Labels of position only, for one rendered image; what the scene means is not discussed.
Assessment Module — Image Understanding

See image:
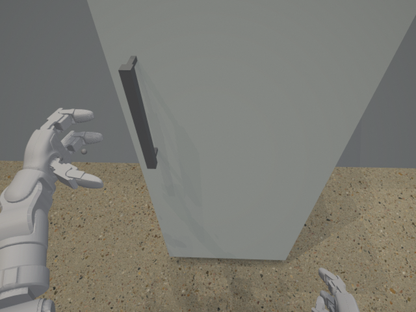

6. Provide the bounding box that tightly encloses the left robot upper arm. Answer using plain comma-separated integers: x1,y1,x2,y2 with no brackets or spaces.
0,298,56,312

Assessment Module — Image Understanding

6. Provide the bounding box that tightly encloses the robot left hand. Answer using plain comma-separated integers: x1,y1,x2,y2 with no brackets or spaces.
22,108,103,189

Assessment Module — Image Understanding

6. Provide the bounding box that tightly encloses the robot right hand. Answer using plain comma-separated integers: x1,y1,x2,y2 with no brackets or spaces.
311,268,360,312

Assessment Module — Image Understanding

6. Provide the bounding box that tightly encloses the robot left forearm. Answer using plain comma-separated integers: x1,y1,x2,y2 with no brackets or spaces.
0,169,56,309

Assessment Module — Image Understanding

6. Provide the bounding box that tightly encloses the fridge door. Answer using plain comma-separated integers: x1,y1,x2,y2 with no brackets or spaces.
87,0,416,260

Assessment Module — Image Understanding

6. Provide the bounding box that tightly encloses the handle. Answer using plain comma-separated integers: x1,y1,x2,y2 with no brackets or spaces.
118,56,158,169

